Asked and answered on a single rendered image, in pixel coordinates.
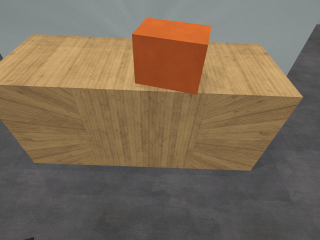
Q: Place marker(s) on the carton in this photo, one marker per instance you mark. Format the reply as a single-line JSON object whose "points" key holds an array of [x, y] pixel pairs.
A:
{"points": [[170, 54]]}

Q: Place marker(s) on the pedestal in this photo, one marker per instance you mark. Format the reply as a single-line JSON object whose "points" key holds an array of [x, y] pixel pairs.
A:
{"points": [[73, 100]]}

